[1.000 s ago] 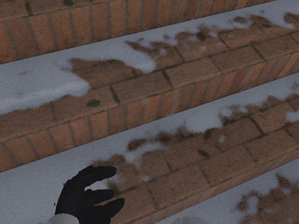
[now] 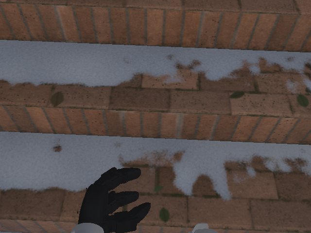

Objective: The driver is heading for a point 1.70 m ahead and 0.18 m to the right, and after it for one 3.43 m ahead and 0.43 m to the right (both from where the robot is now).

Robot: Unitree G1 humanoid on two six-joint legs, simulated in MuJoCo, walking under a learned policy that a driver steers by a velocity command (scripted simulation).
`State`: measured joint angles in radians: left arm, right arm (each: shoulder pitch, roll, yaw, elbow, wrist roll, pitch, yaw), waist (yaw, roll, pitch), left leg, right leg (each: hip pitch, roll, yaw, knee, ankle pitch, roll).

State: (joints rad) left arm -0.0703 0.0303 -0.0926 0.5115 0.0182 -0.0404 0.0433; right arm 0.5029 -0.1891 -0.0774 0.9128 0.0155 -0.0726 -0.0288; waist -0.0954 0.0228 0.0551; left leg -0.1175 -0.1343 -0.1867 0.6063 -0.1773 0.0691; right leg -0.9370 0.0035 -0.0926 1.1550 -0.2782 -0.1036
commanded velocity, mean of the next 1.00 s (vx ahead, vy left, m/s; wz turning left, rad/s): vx -0.03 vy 0.00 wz -0.11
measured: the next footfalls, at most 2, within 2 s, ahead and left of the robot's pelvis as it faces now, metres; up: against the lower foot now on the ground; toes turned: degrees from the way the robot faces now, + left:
left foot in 0.42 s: +0.17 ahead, +0.14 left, +0.00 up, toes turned +10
right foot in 0.82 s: +0.14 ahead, -0.09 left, +0.00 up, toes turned -8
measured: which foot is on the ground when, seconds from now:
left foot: up 0.00-0.40, down 0.42-0.82, up 0.84-1.00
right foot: down 0.00-0.42, up 0.44-0.80, down 0.82-1.00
